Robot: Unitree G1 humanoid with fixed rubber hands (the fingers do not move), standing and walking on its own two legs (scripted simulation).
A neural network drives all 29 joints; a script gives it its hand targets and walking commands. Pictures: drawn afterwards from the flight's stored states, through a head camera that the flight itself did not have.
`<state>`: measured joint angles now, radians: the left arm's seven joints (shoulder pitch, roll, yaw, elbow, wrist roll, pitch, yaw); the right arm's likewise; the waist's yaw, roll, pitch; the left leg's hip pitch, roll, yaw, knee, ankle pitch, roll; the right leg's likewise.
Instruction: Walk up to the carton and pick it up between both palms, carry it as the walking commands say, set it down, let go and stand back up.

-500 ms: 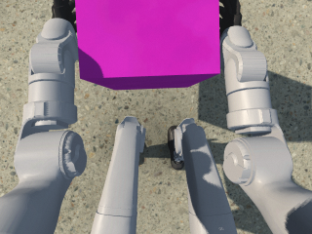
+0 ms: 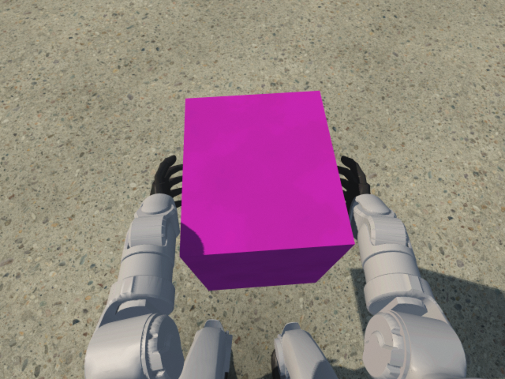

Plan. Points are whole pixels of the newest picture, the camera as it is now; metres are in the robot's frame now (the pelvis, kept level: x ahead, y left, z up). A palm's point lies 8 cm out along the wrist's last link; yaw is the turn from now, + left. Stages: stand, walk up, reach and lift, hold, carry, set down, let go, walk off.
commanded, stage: reach and lift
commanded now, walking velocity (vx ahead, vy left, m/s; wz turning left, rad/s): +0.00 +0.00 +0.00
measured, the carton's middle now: (258, 201) +0.44 +0.00 -0.09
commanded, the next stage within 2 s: none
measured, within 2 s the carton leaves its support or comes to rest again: neither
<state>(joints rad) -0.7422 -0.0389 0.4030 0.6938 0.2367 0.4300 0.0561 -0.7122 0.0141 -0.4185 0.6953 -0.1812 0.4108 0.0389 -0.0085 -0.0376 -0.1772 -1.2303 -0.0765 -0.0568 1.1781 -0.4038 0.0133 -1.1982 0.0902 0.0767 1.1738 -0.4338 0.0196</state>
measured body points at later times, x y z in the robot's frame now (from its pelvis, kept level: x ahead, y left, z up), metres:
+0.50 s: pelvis +0.04 -0.03 +0.07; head +0.13 -0.03 +0.51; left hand +0.39 +0.16 +0.04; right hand +0.40 -0.16 +0.03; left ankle +0.07 +0.10 -0.63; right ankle +0.06 -0.13 -0.63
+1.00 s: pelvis +0.04 +0.00 +0.10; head +0.04 +0.00 +0.55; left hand +0.37 +0.17 +0.10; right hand +0.36 -0.16 +0.10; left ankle +0.07 +0.10 -0.63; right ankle +0.06 -0.12 -0.63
